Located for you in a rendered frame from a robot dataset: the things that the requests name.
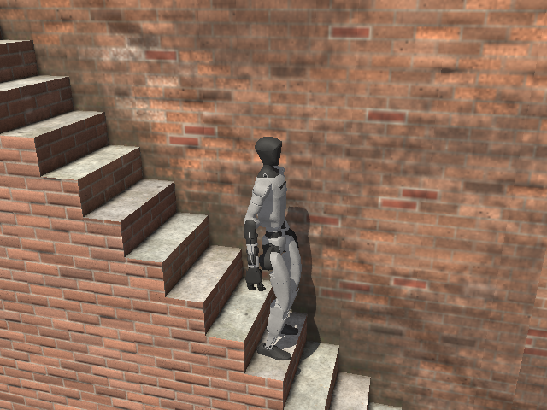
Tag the right robot upper arm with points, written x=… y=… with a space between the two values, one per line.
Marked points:
x=260 y=192

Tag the right robot hand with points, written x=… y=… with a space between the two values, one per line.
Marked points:
x=254 y=276

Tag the robot right forearm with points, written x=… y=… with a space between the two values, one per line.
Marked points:
x=250 y=227

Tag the left robot hand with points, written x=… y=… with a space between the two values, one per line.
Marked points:
x=292 y=233

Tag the robot right thigh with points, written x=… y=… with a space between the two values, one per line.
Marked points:
x=280 y=277

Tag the robot torso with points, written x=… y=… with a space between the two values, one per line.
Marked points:
x=272 y=214

